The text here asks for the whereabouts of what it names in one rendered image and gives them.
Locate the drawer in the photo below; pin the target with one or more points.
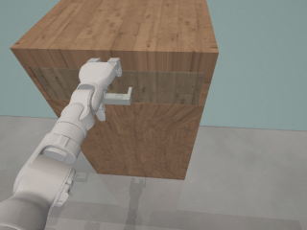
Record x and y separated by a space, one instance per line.
148 87

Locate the robot left forearm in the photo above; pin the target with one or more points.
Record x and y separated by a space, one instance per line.
64 141

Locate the robot left hand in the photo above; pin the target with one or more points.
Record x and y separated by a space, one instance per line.
103 74

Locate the robot left upper arm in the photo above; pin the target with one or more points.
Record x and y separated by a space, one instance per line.
47 183

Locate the handle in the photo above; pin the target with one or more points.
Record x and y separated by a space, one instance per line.
116 98

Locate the cabinet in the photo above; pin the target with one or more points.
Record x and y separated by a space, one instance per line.
153 140

